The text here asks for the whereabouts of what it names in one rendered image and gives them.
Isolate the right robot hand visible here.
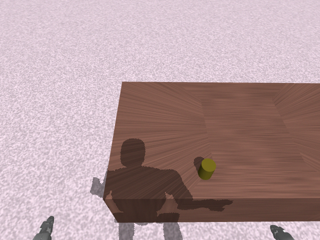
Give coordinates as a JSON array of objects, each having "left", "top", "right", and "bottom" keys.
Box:
[{"left": 270, "top": 225, "right": 295, "bottom": 240}]

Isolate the left robot hand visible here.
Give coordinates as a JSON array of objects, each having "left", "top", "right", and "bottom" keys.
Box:
[{"left": 33, "top": 216, "right": 54, "bottom": 240}]

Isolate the can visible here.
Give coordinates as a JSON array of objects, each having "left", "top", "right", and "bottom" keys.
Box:
[{"left": 198, "top": 158, "right": 216, "bottom": 180}]

